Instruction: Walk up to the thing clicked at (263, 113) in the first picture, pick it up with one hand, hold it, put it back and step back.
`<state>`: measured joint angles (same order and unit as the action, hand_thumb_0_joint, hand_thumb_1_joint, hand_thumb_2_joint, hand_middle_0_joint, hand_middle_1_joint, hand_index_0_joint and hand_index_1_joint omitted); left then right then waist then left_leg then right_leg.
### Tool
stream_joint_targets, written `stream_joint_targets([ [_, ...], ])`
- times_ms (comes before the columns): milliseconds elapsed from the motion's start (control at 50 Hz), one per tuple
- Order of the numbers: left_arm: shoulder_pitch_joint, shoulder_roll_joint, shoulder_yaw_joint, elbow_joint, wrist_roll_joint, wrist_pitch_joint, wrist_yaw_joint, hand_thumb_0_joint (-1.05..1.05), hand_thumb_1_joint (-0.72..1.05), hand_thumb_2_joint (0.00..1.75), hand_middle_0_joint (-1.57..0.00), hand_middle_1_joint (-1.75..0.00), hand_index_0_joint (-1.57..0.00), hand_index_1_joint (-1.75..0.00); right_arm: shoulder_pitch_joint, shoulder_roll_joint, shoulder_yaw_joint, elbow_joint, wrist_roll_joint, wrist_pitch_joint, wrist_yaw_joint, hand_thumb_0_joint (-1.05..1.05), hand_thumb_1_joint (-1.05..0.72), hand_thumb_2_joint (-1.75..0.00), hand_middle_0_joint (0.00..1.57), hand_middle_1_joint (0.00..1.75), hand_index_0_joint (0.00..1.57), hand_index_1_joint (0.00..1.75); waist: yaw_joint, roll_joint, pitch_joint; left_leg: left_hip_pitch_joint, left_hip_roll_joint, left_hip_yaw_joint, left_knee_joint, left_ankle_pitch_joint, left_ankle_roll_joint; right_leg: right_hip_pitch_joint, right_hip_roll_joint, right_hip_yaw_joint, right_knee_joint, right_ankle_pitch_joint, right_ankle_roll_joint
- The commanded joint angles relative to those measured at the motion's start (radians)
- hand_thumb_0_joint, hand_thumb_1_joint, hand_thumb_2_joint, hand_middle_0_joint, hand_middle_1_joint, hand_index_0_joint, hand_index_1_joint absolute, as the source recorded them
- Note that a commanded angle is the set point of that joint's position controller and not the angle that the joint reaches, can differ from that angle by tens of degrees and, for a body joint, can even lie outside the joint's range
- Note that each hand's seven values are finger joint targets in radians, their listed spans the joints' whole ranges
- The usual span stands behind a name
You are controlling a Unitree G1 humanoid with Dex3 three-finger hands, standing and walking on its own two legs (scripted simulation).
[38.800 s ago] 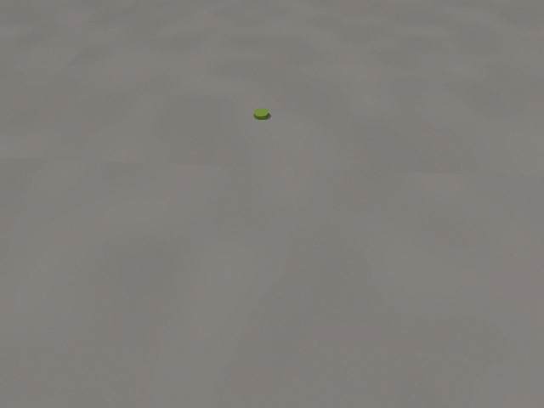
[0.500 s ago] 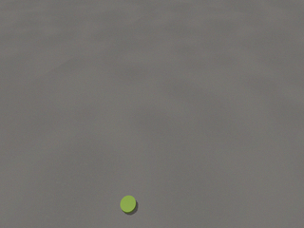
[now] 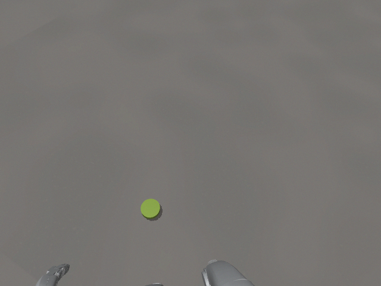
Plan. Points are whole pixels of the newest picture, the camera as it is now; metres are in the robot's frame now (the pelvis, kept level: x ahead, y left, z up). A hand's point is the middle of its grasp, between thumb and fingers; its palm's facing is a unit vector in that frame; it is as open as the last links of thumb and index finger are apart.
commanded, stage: step back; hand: left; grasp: from above
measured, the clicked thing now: (150, 208) +0.52 +0.16 -0.75
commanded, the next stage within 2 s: none
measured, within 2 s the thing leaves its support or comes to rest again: neither
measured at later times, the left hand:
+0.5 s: hand out of the picture -0.06 +0.22 -0.14, palm faces -0.10 -0.91 -0.40, open 7.4 cm
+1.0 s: hand out of the picture -0.17 +0.20 -0.15, palm faces +0.00 -0.92 -0.38, open 7.4 cm
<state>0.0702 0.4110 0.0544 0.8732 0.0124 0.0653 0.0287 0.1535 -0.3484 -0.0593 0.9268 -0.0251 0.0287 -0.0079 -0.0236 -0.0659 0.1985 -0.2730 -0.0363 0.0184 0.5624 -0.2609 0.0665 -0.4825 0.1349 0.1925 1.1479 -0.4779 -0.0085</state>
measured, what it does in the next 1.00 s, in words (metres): walks backwards: right foot, then left foot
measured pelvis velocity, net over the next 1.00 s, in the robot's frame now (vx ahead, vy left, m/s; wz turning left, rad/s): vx -0.30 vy -0.07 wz -0.02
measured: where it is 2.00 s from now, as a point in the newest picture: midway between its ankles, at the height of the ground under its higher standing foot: outside the picture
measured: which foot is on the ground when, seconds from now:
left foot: down 0.00-0.42, up 0.44-0.74, down 0.76-1.00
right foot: up 0.00-0.36, down 0.38-0.78, up 0.80-1.00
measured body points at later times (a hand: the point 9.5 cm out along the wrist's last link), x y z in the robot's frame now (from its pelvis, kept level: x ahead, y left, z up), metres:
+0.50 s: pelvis -0.15 -0.05 -0.01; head -0.12 -0.07 +0.44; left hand -0.06 +0.26 -0.11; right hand -0.08 -0.38 -0.13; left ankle -0.05 +0.08 -0.68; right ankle -0.16 -0.16 -0.73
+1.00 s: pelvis -0.30 -0.07 -0.01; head -0.24 -0.06 +0.44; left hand -0.17 +0.24 -0.12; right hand -0.19 -0.39 -0.12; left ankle -0.25 +0.07 -0.73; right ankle -0.34 -0.20 -0.68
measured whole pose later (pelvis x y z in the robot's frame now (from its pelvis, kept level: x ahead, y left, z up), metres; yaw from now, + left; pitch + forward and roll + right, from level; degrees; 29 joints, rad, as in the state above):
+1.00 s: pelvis -0.30 -0.07 -0.01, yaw -1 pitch -1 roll +0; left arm 0.14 0.39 0.09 0.80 0.02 0.07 0.01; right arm 0.15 -0.37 -0.04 0.84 -0.03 0.02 -0.02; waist 0.00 -0.01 0.16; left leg -0.34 0.04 -0.02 0.63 -0.27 0.00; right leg -0.39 0.07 0.10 1.04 -0.54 0.00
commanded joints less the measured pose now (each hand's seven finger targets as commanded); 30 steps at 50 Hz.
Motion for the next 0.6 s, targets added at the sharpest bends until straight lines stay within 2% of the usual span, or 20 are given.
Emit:
stream_joint_targets([
  [0,0.093,0.168,0.062,-0.077,0.014,-0.017,0.004,0.0,0.9,0.9,-0.2,-0.3,-0.2,-0.3,0.019,-0.255,-0.073,-0.106,0.011,-0.037,-0.037,0.0,-0.9,-0.9,0.2,0.3,0.2,0.3,0.008,0.149,-0.247,0.276,0.281,-0.25,-0.125,0.56,0.092,-0.047,-0.029,0.02,0.034,0.02,0.032],
  [20,0.086,0.168,0.064,-0.088,0.014,-0.019,0.002,0.0,0.9,0.9,-0.2,-0.3,-0.2,-0.3,0.035,-0.256,-0.073,-0.106,0.013,-0.038,-0.038,0.0,-0.9,-0.9,0.2,0.3,0.2,0.3,0.001,0.142,-0.245,0.301,0.287,-0.249,-0.118,0.576,0.095,-0.06,-0.032,0.016,0.006,0.014,0.034],
  [60,0.078,0.166,0.069,-0.104,0.013,-0.018,0.0,0.0,0.9,0.9,-0.2,-0.3,-0.2,-0.3,0.048,-0.272,-0.075,-0.113,0.007,-0.038,-0.038,0.0,-0.9,-0.9,0.2,0.3,0.2,0.3,-0.018,0.154,-0.238,0.281,0.319,-0.269,-0.123,0.551,0.14,-0.033,-0.045,0.007,-0.033,-0.025,0.04],
  [80,0.08,0.164,0.069,-0.108,0.013,-0.017,-0.002,0.0,0.9,0.9,-0.2,-0.3,-0.2,-0.3,0.054,-0.27,-0.074,-0.117,0.006,-0.039,-0.037,0.0,-0.9,-0.9,0.2,0.3,0.2,0.3,-0.02,0.148,-0.239,0.282,0.32,-0.265,-0.124,0.546,0.143,-0.029,-0.048,0.001,-0.051,-0.032,0.037],
  [100,0.092,0.159,0.069,-0.111,0.012,-0.015,-0.003,0.0,0.9,0.9,-0.2,-0.3,-0.2,-0.3,0.052,-0.274,-0.076,-0.12,0.004,-0.039,-0.036,0.0,-0.9,-0.9,0.2,0.3,0.2,0.3,-0.02,0.156,-0.253,0.29,0.326,-0.264,-0.122,0.522,0.156,-0.029,-0.05,-0.004,-0.065,-0.037,0.033],
  [120,0.104,0.157,0.073,-0.112,0.011,-0.014,-0.005,0.0,0.9,0.9,-0.2,-0.3,-0.2,-0.3,0.05,-0.284,-0.077,-0.128,0.002,-0.039,-0.034,0.0,-0.9,-0.9,0.2,0.3,0.2,0.3,-0.021,0.171,-0.261,0.277,0.352,-0.286,-0.128,0.495,0.184,-0.008,-0.059,-0.011,-0.067,-0.06,0.034],
  [160,0.113,0.158,0.078,-0.112,0.012,-0.011,-0.009,0.0,0.9,0.9,-0.2,-0.3,-0.2,-0.3,0.043,-0.292,-0.078,-0.136,-0.001,-0.04,-0.032,0.0,-0.9,-0.9,0.2,0.3,0.2,0.3,-0.02,0.167,-0.256,0.226,0.362,-0.293,-0.148,0.406,0.196,0.017,-0.069,-0.024,-0.079,-0.069,0.03],
  [220,0.164,0.157,0.083,-0.105,0.012,-0.012,-0.018,0.0,0.9,0.9,-0.2,-0.3,-0.2,-0.3,0.022,-0.303,-0.078,-0.152,-0.004,-0.038,-0.028,0.0,-0.9,-0.9,0.2,0.3,0.2,0.3,-0.006,0.168,-0.284,0.189,0.362,-0.283,-0.154,0.259,0.188,0.061,-0.093,-0.056,-0.16,-0.054,0.023],
  [280,0.237,0.156,0.091,-0.08,0.011,-0.009,-0.034,0.0,0.9,0.9,-0.2,-0.3,-0.2,-0.3,-0.034,-0.317,-0.078,-0.168,-0.009,-0.029,-0.021,0.0,-0.9,-0.9,0.2,0.3,0.2,0.3,0.027,0.215,-0.278,0.052,0.339,-0.238,-0.197,0.049,0.128,0.193,-0.129,-0.121,-0.34,-0.004,0.001],
  [320,0.301,0.147,0.092,-0.05,0.01,-0.012,-0.043,0.0,0.9,0.9,-0.2,-0.3,-0.2,-0.3,-0.061,-0.322,-0.077,-0.168,-0.013,-0.017,-0.019,0.0,-0.9,-0.9,0.2,0.3,0.2,0.3,0.049,0.228,-0.275,-0.047,0.303,-0.206,-0.192,-0.076,0.09,0.297,-0.128,-0.164,-0.519,0.072,-0.019],
  [340,0.365,0.14,0.096,-0.024,0.013,-0.013,-0.045,0.0,0.9,0.9,-0.2,-0.3,-0.2,-0.3,-0.085,-0.323,-0.076,-0.169,-0.01,-0.01,-0.02,0.0,-0.9,-0.9,0.2,0.3,0.2,0.3,0.08,0.242,-0.273,-0.119,0.3,-0.203,-0.173,-0.128,0.06,0.376,-0.133,-0.172,-0.625,0.131,-0.038],
  [360,0.363,0.173,0.106,-0.025,0.029,-0.018,-0.044,0.0,0.9,0.9,-0.2,-0.3,-0.2,-0.3,-0.059,-0.287,-0.065,-0.163,-0.002,-0.006,-0.017,0.0,-0.9,-0.9,0.2,0.3,0.2,0.3,0.076,0.146,-0.247,-0.219,0.233,-0.165,-0.088,-0.231,0.007,0.409,-0.159,-0.091,-0.68,0.084,-0.063],
  [380,0.322,0.249,0.126,-0.061,0.043,-0.022,-0.046,0.0,0.9,0.9,-0.2,-0.3,-0.2,-0.3,-0.048,-0.227,-0.05,-0.169,0.011,-0.007,-0.014,0.0,-0.9,-0.9,0.2,0.3,0.2,0.3,0.085,-0.103,-0.169,-0.369,0.046,-0.083,0.152,-0.308,-0.068,0.32,-0.354,0.252,-0.85,-0.098,-0.143],
  [400,0.176,0.354,0.142,-0.125,0.044,-0.018,-0.038,0.0,0.9,0.9,-0.2,-0.3,-0.2,-0.3,-0.091,-0.236,-0.062,-0.163,0.011,-0.004,-0.031,0.0,-0.9,-0.9,0.2,0.3,0.2,0.3,0.101,-0.262,-0.091,-0.263,-0.056,-0.102,0.45,-0.335,-0.088,-0.012,-0.541,0.419,-0.992,-0.19,-0.278],
  [420,0.089,0.319,0.13,-0.173,0.042,-0.029,-0.035,0.0,0.9,0.9,-0.2,-0.3,-0.2,-0.3,-0.062,-0.272,-0.072,-0.144,0.01,0.001,-0.033,0.0,-0.9,-0.9,0.2,0.3,0.2,0.3,0.059,-0.154,-0.034,-0.206,-0.04,-0.181,0.585,-0.286,-0.099,-0.116,-0.516,0.359,-0.984,-0.142,-0.276],
  [440,0.018,0.255,0.109,-0.185,0.034,-0.037,-0.028,0.0,0.9,0.9,-0.2,-0.3,-0.2,-0.3,0.001,-0.258,-0.065,-0.115,0.018,-0.004,-0.026,0.0,-0.9,-0.9,0.2,0.3,0.2,0.3,0.012,-0.087,-0.035,-0.191,-0.075,-0.193,0.634,-0.215,-0.094,-0.087,-0.427,0.199,-0.906,0.06,-0.228],
  [460,-0.043,0.222,0.1,-0.188,0.037,-0.04,-0.021,0.0,0.9,0.9,-0.2,-0.3,-0.2,-0.3,0.061,-0.245,-0.059,-0.096,0.026,-0.009,-0.028,0.0,-0.9,-0.9,0.2,0.3,0.2,0.3,-0.035,-0.076,-0.055,-0.201,-0.093,-0.186,0.653,-0.165,-0.089,-0.034,-0.36,0.069,-0.853,0.21,-0.175],
  [480,-0.05,0.205,0.101,-0.192,0.036,-0.04,-0.02,0.0,0.9,0.9,-0.2,-0.3,-0.2,-0.3,0.087,-0.244,-0.051,-0.089,0.03,-0.013,-0.028,0.0,-0.9,-0.9,0.2,0.3,0.2,0.3,-0.039,-0.088,-0.088,-0.171,-0.095,-0.169,0.67,-0.136,-0.085,0.003,-0.32,0.005,-0.827,0.258,-0.146],
  [520,0.006,0.179,0.099,-0.195,0.039,-0.044,-0.018,0.0,0.9,0.9,-0.2,-0.3,-0.2,-0.3,0.104,-0.243,-0.04,-0.098,0.028,-0.021,-0.029,0.0,-0.9,-0.9,0.2,0.3,0.2,0.3,0.006,-0.095,-0.143,-0.212,-0.074,-0.143,0.603,-0.174,-0.089,0.186,-0.324,-0.014,-0.767,0.384,-0.166],
  [580,0.114,0.173,0.098,-0.178,0.037,-0.041,-0.004,0.0,0.9,0.9,-0.2,-0.3,-0.2,-0.3,0.044,-0.228,-0.032,-0.133,0.019,-0.024,-0.031,0.0,-0.9,-0.9,0.2,0.3,0.2,0.3,0.076,-0.098,-0.184,-0.284,-0.031,-0.12,0.416,-0.267,-0.092,0.434,-0.388,0.028,-0.705,0.562,-0.21],
])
